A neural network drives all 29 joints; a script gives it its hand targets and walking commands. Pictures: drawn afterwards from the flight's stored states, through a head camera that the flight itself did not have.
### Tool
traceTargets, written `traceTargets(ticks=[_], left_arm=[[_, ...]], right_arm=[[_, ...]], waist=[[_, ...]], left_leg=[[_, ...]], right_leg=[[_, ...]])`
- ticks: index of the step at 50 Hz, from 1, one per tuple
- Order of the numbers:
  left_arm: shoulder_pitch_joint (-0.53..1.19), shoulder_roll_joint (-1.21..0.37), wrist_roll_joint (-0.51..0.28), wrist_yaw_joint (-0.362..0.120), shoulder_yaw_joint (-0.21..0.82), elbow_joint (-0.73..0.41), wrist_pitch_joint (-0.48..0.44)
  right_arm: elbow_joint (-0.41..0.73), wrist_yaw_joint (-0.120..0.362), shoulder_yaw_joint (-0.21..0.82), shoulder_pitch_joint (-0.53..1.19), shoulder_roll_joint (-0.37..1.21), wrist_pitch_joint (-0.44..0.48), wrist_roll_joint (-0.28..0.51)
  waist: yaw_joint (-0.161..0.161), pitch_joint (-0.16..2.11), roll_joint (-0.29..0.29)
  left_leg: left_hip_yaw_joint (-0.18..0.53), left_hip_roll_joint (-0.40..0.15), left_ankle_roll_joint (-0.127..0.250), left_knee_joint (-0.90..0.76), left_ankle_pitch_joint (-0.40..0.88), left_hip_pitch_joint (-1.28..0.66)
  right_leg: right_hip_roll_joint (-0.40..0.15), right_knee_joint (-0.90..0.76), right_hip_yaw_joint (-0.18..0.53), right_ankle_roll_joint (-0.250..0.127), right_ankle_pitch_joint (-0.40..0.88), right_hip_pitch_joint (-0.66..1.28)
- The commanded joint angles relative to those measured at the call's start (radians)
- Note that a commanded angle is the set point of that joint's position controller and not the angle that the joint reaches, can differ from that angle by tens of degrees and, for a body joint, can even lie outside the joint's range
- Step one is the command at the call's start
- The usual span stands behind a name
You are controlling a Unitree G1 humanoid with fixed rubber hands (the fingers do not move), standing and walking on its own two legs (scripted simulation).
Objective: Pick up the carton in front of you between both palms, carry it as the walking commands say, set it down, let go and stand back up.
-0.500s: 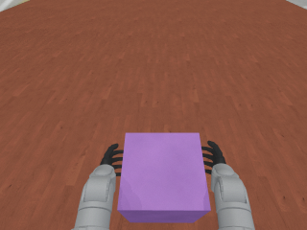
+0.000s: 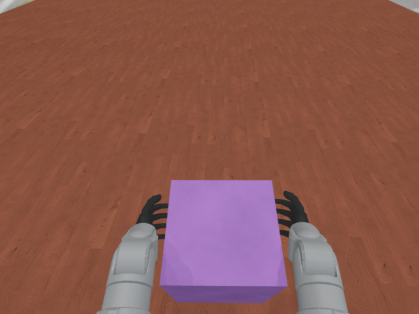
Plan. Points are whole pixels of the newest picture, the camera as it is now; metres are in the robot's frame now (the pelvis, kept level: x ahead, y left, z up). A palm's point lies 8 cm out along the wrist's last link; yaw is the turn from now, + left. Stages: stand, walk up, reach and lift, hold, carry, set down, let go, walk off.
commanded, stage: carry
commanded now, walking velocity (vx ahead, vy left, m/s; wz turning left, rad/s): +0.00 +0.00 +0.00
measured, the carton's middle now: (220, 246) +0.32 +0.00 -0.06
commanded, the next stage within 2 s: hold in 0.28 s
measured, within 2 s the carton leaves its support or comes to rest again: neither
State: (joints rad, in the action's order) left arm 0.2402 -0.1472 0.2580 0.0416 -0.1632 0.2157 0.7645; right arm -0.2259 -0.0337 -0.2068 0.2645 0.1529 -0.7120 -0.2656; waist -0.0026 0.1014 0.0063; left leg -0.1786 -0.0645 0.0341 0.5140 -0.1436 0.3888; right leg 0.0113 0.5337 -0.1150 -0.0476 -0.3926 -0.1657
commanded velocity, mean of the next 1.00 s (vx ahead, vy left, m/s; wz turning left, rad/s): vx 0.00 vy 0.00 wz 0.00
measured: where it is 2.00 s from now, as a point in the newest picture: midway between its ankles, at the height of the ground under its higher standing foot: outside the picture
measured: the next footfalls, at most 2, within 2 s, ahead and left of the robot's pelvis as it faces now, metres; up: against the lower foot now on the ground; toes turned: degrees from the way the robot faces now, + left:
none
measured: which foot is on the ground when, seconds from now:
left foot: down 0.00-1.00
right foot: down 0.00-1.00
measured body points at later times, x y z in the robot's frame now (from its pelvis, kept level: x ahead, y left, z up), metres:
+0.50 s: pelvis -0.01 +0.01 +0.01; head -0.03 +0.03 +0.46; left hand +0.30 +0.12 +0.03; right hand +0.27 -0.18 +0.04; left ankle +0.07 +0.12 -0.73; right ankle -0.07 -0.08 -0.73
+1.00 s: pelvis -0.03 +0.06 +0.01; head -0.05 +0.09 +0.45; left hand +0.31 +0.15 +0.03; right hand +0.27 -0.15 +0.05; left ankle +0.07 +0.12 -0.73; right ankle -0.07 -0.07 -0.73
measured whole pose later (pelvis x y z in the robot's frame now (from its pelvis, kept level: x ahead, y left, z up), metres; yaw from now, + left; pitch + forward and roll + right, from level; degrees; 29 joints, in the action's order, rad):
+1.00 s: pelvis -0.03 +0.06 +0.01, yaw -10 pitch -8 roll +0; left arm 0.39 -0.19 0.34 0.04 -0.32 0.37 0.67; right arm -0.47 0.02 -0.43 0.43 0.20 -0.55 -0.36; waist -0.01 -0.08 0.08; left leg -0.09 0.03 0.04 0.43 -0.12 0.19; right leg 0.00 0.50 0.08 -0.03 -0.32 -0.06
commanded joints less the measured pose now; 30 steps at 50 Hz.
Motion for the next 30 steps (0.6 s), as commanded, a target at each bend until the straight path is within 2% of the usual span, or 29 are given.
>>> traceTargets(ticks=[1,14,15,16,17,18,20,21,22,26,28,30], left_arm=[[0.527,-0.91,-0.279,-0.256,0.539,-0.112,-0.074],[0.525,-0.91,-0.28,-0.255,0.542,-0.115,-0.073],[0.445,-0.911,-0.289,-0.252,0.517,-0.143,-0.079],[0.459,-0.88,-0.286,-0.243,0.533,-0.173,-0.093],[0.467,-0.875,-0.283,-0.241,0.543,-0.185,-0.096],[0.484,-0.86,-0.293,-0.24,0.566,-0.189,-0.099],[0.479,-0.871,-0.28,-0.235,0.571,-0.188,-0.103],[0.474,-0.858,-0.278,-0.235,0.567,-0.178,-0.105],[0.477,-0.874,-0.262,-0.234,0.56,-0.176,-0.109],[0.451,-0.889,-0.228,-0.219,0.517,-0.126,-0.115],[0.452,-0.896,-0.217,-0.22,0.497,-0.097,-0.115],[0.465,-0.903,-0.217,-0.227,0.49,-0.077,-0.114]], right_arm=[[0.0,0.257,0.534,0.39,0.95,0.01,0.256],[0.004,0.258,0.536,0.389,0.949,0.01,0.258],[-0.027,0.258,0.505,0.338,0.988,0.031,0.251],[-0.029,0.241,0.494,0.33,0.972,0.062,0.231],[-0.043,0.231,0.485,0.296,0.943,0.072,0.212],[-0.056,0.217,0.454,0.275,0.926,0.085,0.201],[-0.045,0.218,0.455,0.311,0.925,0.092,0.208],[-0.053,0.214,0.451,0.316,0.926,0.095,0.207],[-0.049,0.223,0.467,0.353,0.929,0.093,0.212],[-0.063,0.256,0.509,0.43,0.952,0.092,0.25],[-0.075,0.265,0.506,0.451,0.95,0.092,0.251],[-0.088,0.269,0.493,0.46,0.948,0.094,0.246]], waist=[[0.0,0.232,-0.002],[0.001,0.234,-0.004],[0.004,0.107,0.164],[0.024,0.155,0.143],[0.012,0.162,0.079],[0.042,0.171,0.059],[0.03,0.156,0.018],[0.034,0.156,0.03],[0.008,0.134,0.016],[-0.038,0.125,0.012],[-0.042,0.104,0.015],[-0.033,0.085,0.02]], left_leg=[[0.133,-0.106,0.021,-0.033,0.176,-0.211],[0.135,-0.107,0.021,-0.036,0.173,-0.208],[0.266,0.149,0.028,-0.004,0.314,-0.569],[0.293,0.114,0.021,-0.004,0.406,-0.66],[0.284,0.117,0.003,-0.032,0.43,-0.578],[0.283,0.115,-0.009,-0.044,0.416,-0.562],[0.262,0.134,-0.021,-0.06,0.373,-0.577],[0.262,0.129,-0.026,-0.069,0.325,-0.57],[0.251,0.145,-0.026,-0.075,0.279,-0.568],[0.254,0.141,-0.012,-0.085,0.241,-0.617],[0.252,0.137,-0.007,-0.089,0.21,-0.639],[0.252,0.132,-0.007,-0.09,0.186,-0.67]], right_leg=[[-0.147,-0.105,0.12,0.001,0.269,-0.057],[-0.145,-0.101,0.122,-0.003,0.255,-0.062],[-0.024,-0.182,0.297,0.012,0.553,-0.225],[-0.027,-0.191,0.306,0.018,0.567,-0.254],[-0.004,-0.183,0.297,0.017,0.609,-0.116],[0.007,-0.196,0.288,0.015,0.571,-0.06],[0.016,-0.203,0.279,0.02,0.561,-0.043],[0.019,-0.23,0.274,0.013,0.476,-0.032],[0.019,-0.232,0.273,0.021,0.453,-0.051],[0.014,-0.235,0.269,0.032,0.392,-0.12],[0.009,-0.245,0.269,0.03,0.34,-0.165],[0.002,-0.257,0.271,0.02,0.284,-0.217]])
